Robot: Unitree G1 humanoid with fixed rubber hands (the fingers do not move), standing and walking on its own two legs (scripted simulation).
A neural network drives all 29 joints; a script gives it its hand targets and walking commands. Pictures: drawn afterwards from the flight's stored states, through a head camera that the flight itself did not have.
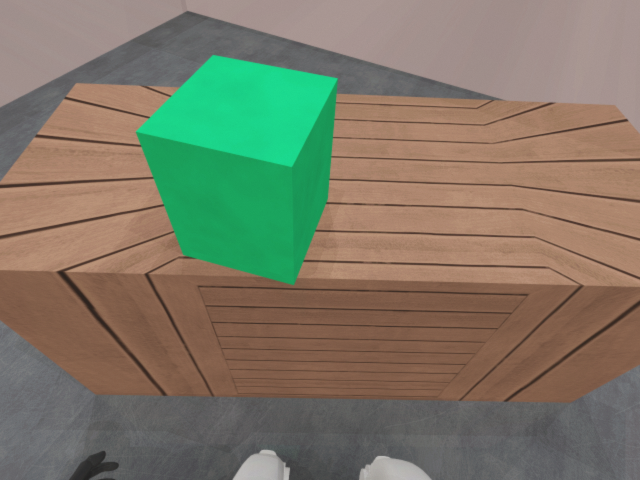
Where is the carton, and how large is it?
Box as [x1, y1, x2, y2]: [136, 55, 337, 284]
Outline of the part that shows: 212,55 136,131 137,136 183,254 293,284 327,199 337,78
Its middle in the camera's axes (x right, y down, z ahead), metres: -0.10 -0.11 +0.61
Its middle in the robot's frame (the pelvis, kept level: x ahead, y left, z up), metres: +0.55 +0.13 +0.05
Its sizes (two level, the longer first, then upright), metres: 0.210 0.200 0.250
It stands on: a pedestal, 0.64 m high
